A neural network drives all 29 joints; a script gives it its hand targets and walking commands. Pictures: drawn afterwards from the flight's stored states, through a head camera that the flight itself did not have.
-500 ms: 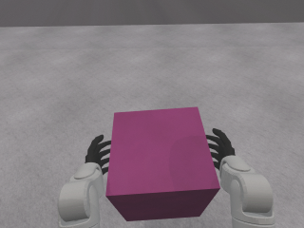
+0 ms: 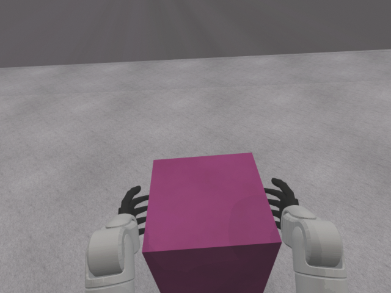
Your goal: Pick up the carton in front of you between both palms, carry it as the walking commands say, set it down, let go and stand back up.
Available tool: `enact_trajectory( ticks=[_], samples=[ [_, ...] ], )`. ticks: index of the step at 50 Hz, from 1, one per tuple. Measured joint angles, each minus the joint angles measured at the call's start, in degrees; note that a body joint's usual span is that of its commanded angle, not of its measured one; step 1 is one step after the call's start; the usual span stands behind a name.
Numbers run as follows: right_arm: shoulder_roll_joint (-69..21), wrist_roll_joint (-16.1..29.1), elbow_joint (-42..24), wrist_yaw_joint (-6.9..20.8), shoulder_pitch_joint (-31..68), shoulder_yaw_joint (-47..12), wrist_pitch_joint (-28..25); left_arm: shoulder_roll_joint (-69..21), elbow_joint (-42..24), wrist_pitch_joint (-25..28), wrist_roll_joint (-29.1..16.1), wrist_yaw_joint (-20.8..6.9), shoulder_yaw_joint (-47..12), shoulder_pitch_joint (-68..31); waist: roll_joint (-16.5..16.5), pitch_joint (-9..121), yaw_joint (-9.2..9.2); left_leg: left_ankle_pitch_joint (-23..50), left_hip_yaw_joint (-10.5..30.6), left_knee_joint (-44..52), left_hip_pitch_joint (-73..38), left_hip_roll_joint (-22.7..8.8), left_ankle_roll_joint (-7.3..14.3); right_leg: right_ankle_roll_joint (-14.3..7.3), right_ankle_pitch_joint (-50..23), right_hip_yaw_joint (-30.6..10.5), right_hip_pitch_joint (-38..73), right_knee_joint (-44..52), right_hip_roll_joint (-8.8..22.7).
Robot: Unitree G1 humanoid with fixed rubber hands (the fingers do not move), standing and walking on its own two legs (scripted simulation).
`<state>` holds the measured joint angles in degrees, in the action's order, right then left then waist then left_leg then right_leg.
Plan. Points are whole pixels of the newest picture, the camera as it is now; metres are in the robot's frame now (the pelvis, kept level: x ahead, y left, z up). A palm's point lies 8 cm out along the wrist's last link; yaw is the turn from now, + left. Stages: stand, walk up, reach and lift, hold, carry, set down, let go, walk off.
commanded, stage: carry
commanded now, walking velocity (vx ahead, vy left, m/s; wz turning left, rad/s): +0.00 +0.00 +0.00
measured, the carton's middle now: (208, 229) +0.29 +0.00 +0.01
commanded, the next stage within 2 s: hold in 1.64 s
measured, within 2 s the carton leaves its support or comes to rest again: neither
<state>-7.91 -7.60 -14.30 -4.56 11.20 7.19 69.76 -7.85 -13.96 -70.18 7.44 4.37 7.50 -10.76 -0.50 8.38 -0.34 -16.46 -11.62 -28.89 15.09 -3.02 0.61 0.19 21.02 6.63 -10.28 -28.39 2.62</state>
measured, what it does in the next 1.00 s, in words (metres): shifts its weight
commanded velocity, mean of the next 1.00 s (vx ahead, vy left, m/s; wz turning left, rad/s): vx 0.00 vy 0.00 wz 0.00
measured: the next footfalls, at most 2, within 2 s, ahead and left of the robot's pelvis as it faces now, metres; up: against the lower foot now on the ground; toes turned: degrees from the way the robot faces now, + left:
none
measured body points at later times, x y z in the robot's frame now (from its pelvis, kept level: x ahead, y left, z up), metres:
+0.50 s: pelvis +0.00 -0.01 +0.00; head -0.03 -0.02 +0.44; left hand +0.27 +0.14 +0.04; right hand +0.27 -0.16 +0.04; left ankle -0.02 +0.10 -0.74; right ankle -0.07 -0.10 -0.74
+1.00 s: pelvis -0.06 -0.01 +0.00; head -0.08 -0.01 +0.45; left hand +0.24 +0.14 +0.04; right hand +0.24 -0.16 +0.04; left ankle -0.02 +0.10 -0.74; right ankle -0.07 -0.10 -0.74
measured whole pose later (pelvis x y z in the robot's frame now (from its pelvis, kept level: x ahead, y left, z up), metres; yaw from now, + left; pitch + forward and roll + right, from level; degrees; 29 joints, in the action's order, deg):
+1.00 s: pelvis -0.06 -0.01 +0.00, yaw +0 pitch +1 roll +0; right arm -8.0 -13.3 7.9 -1.3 11.2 8.6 41.6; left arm -7.9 8.5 -41.5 12.4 1.3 9.5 -10.6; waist 0.1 5.1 0.1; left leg -11.6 -10.9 -28.5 17.1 -4.4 0.6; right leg -1.8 17.3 7.3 -13.0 -29.7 1.3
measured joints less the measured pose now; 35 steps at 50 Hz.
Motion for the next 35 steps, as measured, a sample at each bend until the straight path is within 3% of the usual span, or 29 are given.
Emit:
enact_trajectory(
  ticks=[11,16,24,35],
  samples=[
    [0.4,0.4,-1.4,-0.1,-2.9,-2.3,-3.9,0.4,-1.9,4.5,-0.5,-0.5,-1.2,3.9,0.9,-2.7,0.10,-1.2,0.7,-3.1,2.0,-1.3,-1.0,-1.2,1.7,0.4,-1.5,-2.4,-0.9],
    [0.5,-0.5,1.4,0.8,-4.1,-2.7,-7.6,0.5,0.4,7.7,0.7,-0.9,-1.9,5.1,1.0,-2.1,0.17,-1.0,0.6,-3.6,1.8,-1.2,-1.2,-1.3,2.0,0.3,-1.2,-2.7,-0.8],
    [0.6,-2.3,7.1,1.8,-5.8,-3.1,-13.6,0.6,6.7,13.8,2.4,-2.1,-2.1,6.2,0.4,-1.0,0.02,-1.7,1.0,-3.2,0.8,-1.5,-1.1,-1.6,1.9,0.7,-0.3,-2.5,-1.2],
    [-0.1,-6.8,24.4,3.8,0.3,1.2,-25.6,0.1,23.6,26.0,6.5,-3.7,1.8,0.8,0.5,-1.9,0.27,1.5,1.0,-1.5,0.8,-1.5,-0.6,-1.8,-0.8,0.8,-0.8,-1.9,-1.3]
  ],
)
